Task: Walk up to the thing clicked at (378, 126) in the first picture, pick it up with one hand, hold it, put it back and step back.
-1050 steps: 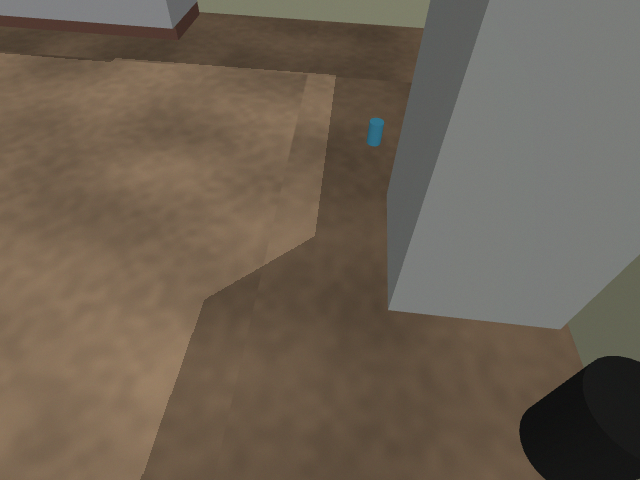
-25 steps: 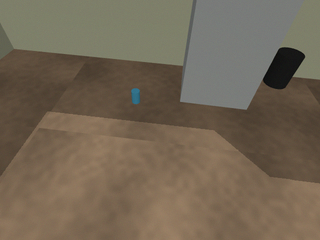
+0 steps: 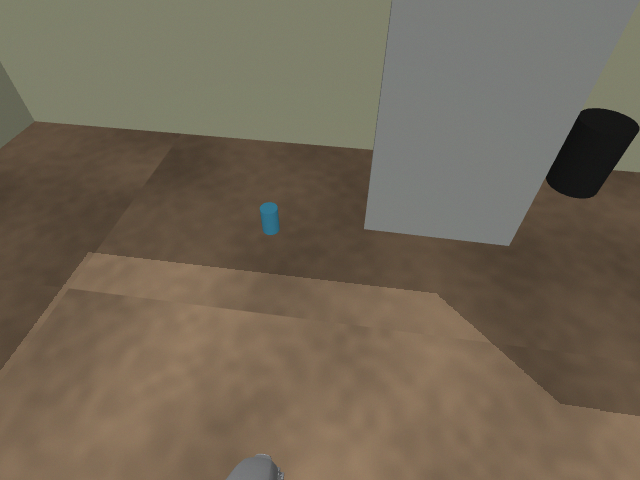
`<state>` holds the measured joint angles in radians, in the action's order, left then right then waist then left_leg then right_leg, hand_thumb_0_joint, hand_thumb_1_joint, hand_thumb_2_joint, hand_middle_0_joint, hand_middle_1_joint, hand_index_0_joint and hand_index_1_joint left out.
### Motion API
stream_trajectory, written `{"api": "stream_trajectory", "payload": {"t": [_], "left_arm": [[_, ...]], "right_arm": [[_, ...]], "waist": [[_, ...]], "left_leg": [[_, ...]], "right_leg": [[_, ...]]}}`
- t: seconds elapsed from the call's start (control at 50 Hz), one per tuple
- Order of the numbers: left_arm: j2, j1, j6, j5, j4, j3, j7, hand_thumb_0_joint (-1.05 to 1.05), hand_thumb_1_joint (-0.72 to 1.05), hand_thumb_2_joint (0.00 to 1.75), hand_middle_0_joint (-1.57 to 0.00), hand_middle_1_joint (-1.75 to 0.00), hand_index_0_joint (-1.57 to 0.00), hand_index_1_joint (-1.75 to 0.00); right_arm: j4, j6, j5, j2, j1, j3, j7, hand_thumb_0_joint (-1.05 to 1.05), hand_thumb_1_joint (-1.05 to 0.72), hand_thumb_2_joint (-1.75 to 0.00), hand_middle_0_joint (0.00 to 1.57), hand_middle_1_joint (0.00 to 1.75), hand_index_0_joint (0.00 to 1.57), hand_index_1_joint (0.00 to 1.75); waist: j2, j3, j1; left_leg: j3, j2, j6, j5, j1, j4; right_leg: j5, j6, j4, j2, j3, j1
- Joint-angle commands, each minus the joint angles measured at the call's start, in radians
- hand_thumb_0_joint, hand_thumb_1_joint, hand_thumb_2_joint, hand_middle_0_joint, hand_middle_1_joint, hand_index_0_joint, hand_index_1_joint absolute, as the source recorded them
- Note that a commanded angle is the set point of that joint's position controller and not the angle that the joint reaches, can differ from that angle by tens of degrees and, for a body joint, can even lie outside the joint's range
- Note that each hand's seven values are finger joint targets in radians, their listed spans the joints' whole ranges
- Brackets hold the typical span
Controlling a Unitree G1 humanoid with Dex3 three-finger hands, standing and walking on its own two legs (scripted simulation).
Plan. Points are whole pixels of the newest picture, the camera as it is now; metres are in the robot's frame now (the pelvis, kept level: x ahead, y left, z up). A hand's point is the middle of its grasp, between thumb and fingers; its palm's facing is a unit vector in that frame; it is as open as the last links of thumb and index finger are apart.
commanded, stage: walk up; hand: left
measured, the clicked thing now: (269, 218) +1.28 +0.29 -0.71
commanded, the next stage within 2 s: none
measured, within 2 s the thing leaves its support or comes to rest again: neither
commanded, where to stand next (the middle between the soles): +0.93 +0.06 m, yaw +0 degrees
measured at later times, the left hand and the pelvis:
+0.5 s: hand (144, 346) +0.35 +0.32 -0.14, palm faces -0.04 -0.94 -0.35, open 7.4 cm; pelvis +0.26 +0.05 +0.00, yaw +1 degrees
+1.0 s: hand (171, 281) +0.50 +0.32 -0.14, palm faces +0.03 -0.92 -0.39, open 7.4 cm; pelvis +0.49 +0.04 -0.01, yaw +1 degrees
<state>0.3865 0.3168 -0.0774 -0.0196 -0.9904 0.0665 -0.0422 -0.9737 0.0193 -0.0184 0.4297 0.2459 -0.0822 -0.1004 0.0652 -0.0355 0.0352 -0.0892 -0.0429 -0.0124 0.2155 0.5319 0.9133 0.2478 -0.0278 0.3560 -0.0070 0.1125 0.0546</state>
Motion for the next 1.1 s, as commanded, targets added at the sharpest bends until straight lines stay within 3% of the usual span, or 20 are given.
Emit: {"api": "stream_trajectory", "payload": {"t": [0.0, 0.1, 0.16, 0.18, 0.2, 0.22, 0.3, 0.4, 0.5, 0.58, 0.6, 0.62, 0.66, 0.72, 0.78, 0.92, 1.02, 1.04, 1.06, 1.08], "left_arm": [[0.315, -0.082, -0.041, 0.001, 0.116, 0.089, 0.016, 0.00, 0.90, 0.90, -0.20, -0.30, -0.20, -0.30], [0.312, -0.055, -0.031, -0.003, 0.121, 0.081, 0.011, 0.00, 0.90, 0.90, -0.20, -0.30, -0.20, -0.30], [0.257, -0.048, -0.016, 0.008, 0.138, 0.056, 0.016, 0.00, 0.90, 0.90, -0.20, -0.30, -0.20, -0.30], [0.180, 0.010, -0.008, 0.015, 0.145, 0.030, 0.019, 0.00, 0.90, 0.90, -0.20, -0.30, -0.20, -0.30], [0.139, 0.043, -0.009, 0.035, 0.163, 0.024, 0.015, 0.00, 0.90, 0.90, -0.20, -0.30, -0.20, -0.30], [0.260, -0.019, -0.003, 0.026, 0.148, 0.042, 0.030, 0.00, 0.90, 0.90, -0.20, -0.30, -0.20, -0.30], [0.225, -0.010, -0.003, 0.051, 0.123, 0.025, 0.010, 0.00, 0.90, 0.90, -0.20, -0.30, -0.20, -0.30], [0.199, -0.058, 0.009, 0.032, 0.156, 0.021, -0.018, 0.00, 0.90, 0.90, -0.20, -0.30, -0.20, -0.30], [0.188, -0.119, -0.002, 0.016, 0.172, 0.032, -0.036, 0.00, 0.90, 0.90, -0.20, -0.30, -0.20, -0.30], [0.246, 0.064, -0.010, 0.010, 0.106, 0.070, -0.019, 0.00, 0.90, 0.90, -0.20, -0.30, -0.20, -0.30], [0.300, 0.167, -0.018, 0.005, 0.090, 0.095, -0.006, 0.00, 0.90, 0.90, -0.20, -0.30, -0.20, -0.30], [0.381, 0.213, -0.026, 0.006, 0.107, 0.111, 0.009, 0.00, 0.90, 0.90, -0.20, -0.30, -0.20, -0.30], [0.392, 0.099, -0.024, 0.030, 0.147, 0.105, 0.013, 0.00, 0.90, 0.90, -0.20, -0.30, -0.20, -0.30], [0.299, 0.026, -0.030, 0.032, 0.160, 0.075, 0.023, 0.00, 0.90, 0.90, -0.20, -0.30, -0.20, -0.30], [0.264, -0.015, -0.040, 0.020, 0.181, 0.058, 0.021, 0.00, 0.90, 0.90, -0.20, -0.30, -0.20, -0.30], [0.299, 0.022, -0.045, 0.010, 0.211, 0.070, 0.013, 0.00, 0.90, 0.90, -0.20, -0.30, -0.20, -0.30], [0.279, 0.002, -0.027, 0.006, 0.216, 0.049, 0.013, 0.00, 0.90, 0.90, -0.20, -0.30, -0.20, -0.30], [0.228, 0.045, -0.023, 0.008, 0.218, 0.031, 0.014, 0.00, 0.90, 0.90, -0.20, -0.30, -0.20, -0.30], [0.134, 0.088, -0.019, 0.015, 0.224, 0.005, 0.013, 0.00, 0.90, 0.90, -0.20, -0.30, -0.20, -0.30], [0.229, 0.109, -0.007, 0.016, 0.200, 0.028, 0.028, 0.00, 0.90, 0.90, -0.20, -0.30, -0.20, -0.30]], "right_arm": [[0.110, 0.019, -0.006, 0.181, -0.091, -0.043, -0.001, 0.00, -0.90, -0.90, 0.20, 0.30, 0.20, 0.30], [0.145, 0.031, -0.012, 0.157, -0.125, -0.045, -0.004, 0.00, -0.90, -0.90, 0.20, 0.30, 0.20, 0.30], [0.071, 0.049, -0.028, 0.216, 0.147, -0.079, 0.023, 0.00, -0.90, -0.90, 0.20, 0.30, 0.20, 0.30], [0.047, 0.057, -0.040, 0.292, 0.296, -0.106, 0.042, 0.00, -0.90, -0.90, 0.20, 0.30, 0.20, 0.30], [0.090, 0.067, -0.023, 0.364, 0.259, -0.120, 0.052, 0.00, -0.90, -0.90, 0.20, 0.30, 0.20, 0.30], [0.101, 0.065, 0.015, 0.365, 0.209, -0.125, 0.052, 0.00, -0.90, -0.90, 0.20, 0.30, 0.20, 0.30], [0.145, 0.071, 0.022, 0.226, 0.058, -0.055, 0.074, 0.00, -0.90, -0.90, 0.20, 0.30, 0.20, 0.30], [0.180, 0.090, 0.015, 0.229, 0.040, -0.052, 0.072, 0.00, -0.90, -0.90, 0.20, 0.30, 0.20, 0.30], [0.196, 0.082, 0.014, 0.238, 0.030, -0.053, 0.062, 0.00, -0.90, -0.90, 0.20, 0.30, 0.20, 0.30], [0.220, 0.069, 0.017, 0.204, 0.019, -0.038, 0.066, 0.00, -0.90, -0.90, 0.20, 0.30, 0.20, 0.30], [0.217, 0.068, 0.019, 0.153, 0.093, -0.018, 0.065, 0.00, -0.90, -0.90, 0.20, 0.30, 0.20, 0.30], [0.231, 0.063, 0.021, 0.096, 0.138, 0.003, 0.062, 0.00, -0.90, -0.90, 0.20, 0.30, 0.20, 0.30], [0.203, 0.053, 0.018, 0.237, 0.071, -0.028, 0.076, 0.00, -0.90, -0.90, 0.20, 0.30, 0.20, 0.30], [0.175, 0.050, 0.039, 0.178, 0.060, -0.018, 0.068, 0.00, -0.90, -0.90, 0.20, 0.30, 0.20, 0.30], [0.158, 0.031, 0.022, 0.162, 0.106, -0.025, 0.046, 0.00, -0.90, -0.90, 0.20, 0.30, 0.20, 0.30], [0.213, 0.044, 0.002, 0.145, -0.052, -0.036, 0.017, 0.00, -0.90, -0.90, 0.20, 0.30, 0.20, 0.30], [0.157, 0.059, -0.005, 0.190, 0.097, -0.064, 0.029, 0.00, -0.90, -0.90, 0.20, 0.30, 0.20, 0.30], [0.133, 0.066, -0.013, 0.240, 0.189, -0.081, 0.041, 0.00, -0.90, -0.90, 0.20, 0.30, 0.20, 0.30], [0.145, 0.072, -0.025, 0.312, 0.228, -0.096, 0.053, 0.00, -0.90, -0.90, 0.20, 0.30, 0.20, 0.30], [0.175, 0.075, 0.008, 0.344, 0.188, -0.098, 0.056, 0.00, -0.90, -0.90, 0.20, 0.30, 0.20, 0.30]], "waist": [[-0.143, -0.117, -0.005], [-0.148, -0.060, 0.001], [0.044, 0.107, -0.130], [0.216, 0.194, -0.182], [0.354, 0.208, -0.143], [0.197, 0.206, -0.150], [0.054, 0.021, -0.056], [0.074, -0.062, -0.048], [0.090, -0.021, -0.053], [-0.088, 0.089, 0.054], [-0.258, 0.162, 0.096], [-0.411, 0.167, 0.088], [-0.240, 0.096, 0.069], [-0.189, -0.014, 0.009], [-0.195, -0.030, -0.032], [-0.199, -0.034, 0.014], [-0.075, 0.047, -0.096], [0.085, 0.092, -0.136], [0.306, 0.100, -0.129], [0.183, 0.091, -0.114]], "left_leg": [[0.006, -0.053, -0.014, -0.055, 0.072, -0.156], [0.139, -0.064, 0.027, -0.067, -0.114, -0.316], [0.164, 0.018, 0.094, -0.002, -0.500, -0.425], [-0.053, -0.119, 0.152, 0.163, -0.709, -0.461], [-0.571, -0.348, 0.240, 0.159, -0.829, -0.597], [-0.648, -0.398, 0.324, 0.162, -0.791, -0.632], [-0.081, -0.231, 0.194, -0.261, -0.458, -0.609], [0.039, -0.243, 0.246, -0.316, -0.397, -0.647], [0.110, -0.193, 0.201, -0.214, -0.372, -0.583], [0.158, -0.133, 0.148, -0.230, -0.244, -0.234], [0.195, -0.055, 0.117, -0.122, -0.152, 0.032], [0.162, 0.065, 0.072, 0.293, 0.037, 0.240], [0.058, 0.001, 0.052, 0.295, 0.134, 0.371], [-0.002, -0.036, 0.063, 0.160, 0.044, 0.288], [0.032, -0.035, 0.040, 0.076, -0.049, 0.141], [0.111, -0.054, 0.010, -0.041, -0.101, -0.272], [0.170, 0.012, 0.052, 0.007, -0.463, -0.338], [0.054, -0.042, 0.093, 0.174, -0.587, -0.430], [-0.354, -0.278, 0.163, 0.327, -0.657, -0.562], [-0.594, -0.397, 0.252, 0.442, -0.608, -0.684]], "right_leg": [[0.233, -0.145, -0.241, 0.264, -0.183, 0.071], [-0.082, -0.136, -0.104, 0.268, -0.097, 0.026], [-0.390, -0.090, 0.393, 0.180, -0.009, 0.096], [-0.201, -0.048, 0.691, 0.098, 0.005, 0.305], [0.304, -0.005, 0.849, -0.099, -0.068, 0.593], [0.311, -0.039, 0.907, -0.012, -0.195, 0.611], [0.082, -0.025, 0.790, 0.062, -0.222, 0.487], [0.010, 0.032, 0.523, 0.100, -0.151, 0.487], [-0.166, 0.005, 0.259, 0.083, -0.067, 0.313], [-0.115, -0.030, 0.193, 0.023, -0.024, -0.052], [0.045, -0.049, 0.118, 0.089, -0.153, -0.190], [0.156, -0.114, -0.008, 0.349, -0.596, -0.256], [0.166, -0.285, -0.106, 0.463, -0.841, -0.164], [-0.128, -0.200, -0.076, 0.314, -0.434, 0.063], [-0.122, -0.175, -0.091, 0.228, -0.251, 0.182], [-0.023, -0.176, -0.063, 0.249, -0.190, 0.164], [-0.046, -0.123, 0.208, 0.206, -0.128, 0.325], [-0.095, -0.092, 0.478, 0.128, -0.063, 0.408], [0.250, -0.026, 0.742, -0.001, -0.056, 0.599], [0.298, -0.030, 0.828, -0.010, -0.131, 0.640]]}}
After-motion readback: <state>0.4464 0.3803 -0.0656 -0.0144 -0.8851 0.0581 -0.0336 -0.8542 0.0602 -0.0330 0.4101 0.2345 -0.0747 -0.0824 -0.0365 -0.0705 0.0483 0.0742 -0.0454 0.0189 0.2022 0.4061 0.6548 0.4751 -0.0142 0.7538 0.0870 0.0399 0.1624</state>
